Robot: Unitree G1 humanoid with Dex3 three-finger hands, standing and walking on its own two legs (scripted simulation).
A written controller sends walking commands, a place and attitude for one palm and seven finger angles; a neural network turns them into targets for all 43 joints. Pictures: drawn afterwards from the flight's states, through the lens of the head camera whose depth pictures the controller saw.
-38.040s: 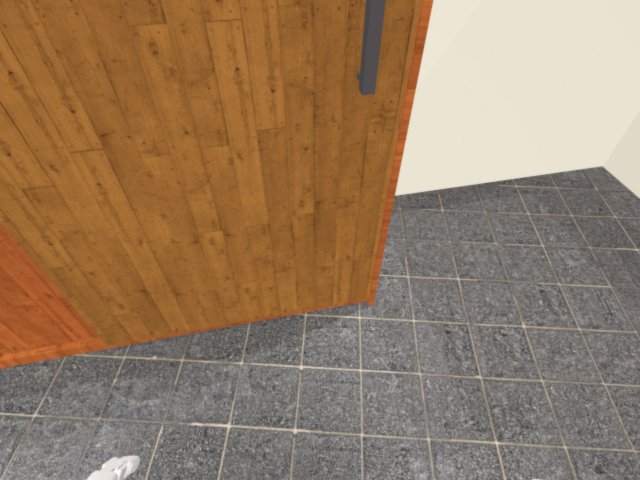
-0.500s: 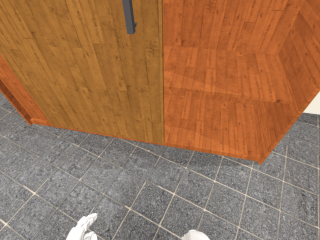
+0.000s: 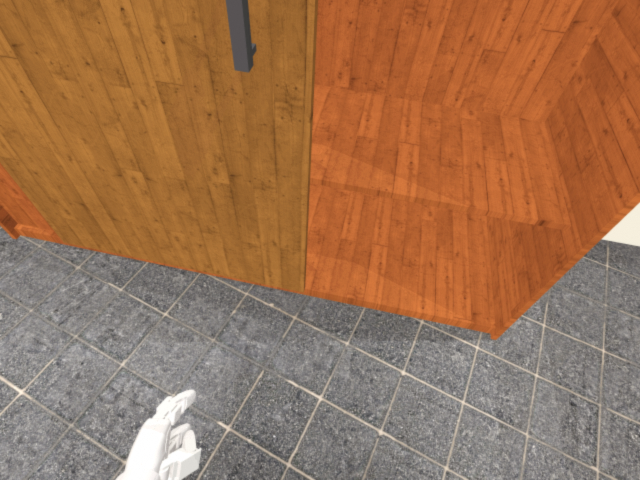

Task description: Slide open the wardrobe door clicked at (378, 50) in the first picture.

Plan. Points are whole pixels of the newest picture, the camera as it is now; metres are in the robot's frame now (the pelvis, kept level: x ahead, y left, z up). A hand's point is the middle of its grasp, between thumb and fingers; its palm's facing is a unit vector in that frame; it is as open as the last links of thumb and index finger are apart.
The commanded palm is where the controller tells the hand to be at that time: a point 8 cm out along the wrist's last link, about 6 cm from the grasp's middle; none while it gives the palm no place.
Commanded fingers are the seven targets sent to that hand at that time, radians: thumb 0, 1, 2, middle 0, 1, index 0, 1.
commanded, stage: stop stepping back and stand still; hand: right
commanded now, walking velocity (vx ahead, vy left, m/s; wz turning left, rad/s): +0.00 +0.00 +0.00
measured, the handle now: (243, 9) +0.75 +0.17 +0.20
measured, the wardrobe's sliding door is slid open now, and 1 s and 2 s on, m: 0.67 0.67 0.67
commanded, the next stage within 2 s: let the arm hang, fingers relaxed in 1.28 s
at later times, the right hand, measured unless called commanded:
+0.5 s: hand out of the picture +0.24 -0.29 +0.14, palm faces +0.35 +0.73 -0.58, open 7.4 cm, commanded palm +0.18 -0.31 +0.18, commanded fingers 0.00 -0.90 -0.90 0.20 0.30 0.20 0.30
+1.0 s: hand out of the picture +0.17 -0.31 +0.12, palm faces +0.41 +0.80 -0.44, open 7.4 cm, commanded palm +0.11 -0.34 +0.18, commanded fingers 0.00 -0.90 -0.90 0.20 0.30 0.20 0.30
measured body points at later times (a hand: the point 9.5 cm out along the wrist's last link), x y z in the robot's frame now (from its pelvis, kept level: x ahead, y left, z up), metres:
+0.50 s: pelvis +0.04 -0.01 +0.00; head +0.08 -0.01 +0.45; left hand +0.22 +0.23 -0.08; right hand +0.21 -0.33 +0.18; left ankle -0.05 +0.10 -0.73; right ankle -0.01 -0.12 -0.73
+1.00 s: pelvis -0.03 -0.04 +0.00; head -0.02 -0.04 +0.45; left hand +0.13 +0.20 -0.08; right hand +0.14 -0.35 +0.15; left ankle -0.05 +0.10 -0.74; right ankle -0.01 -0.12 -0.74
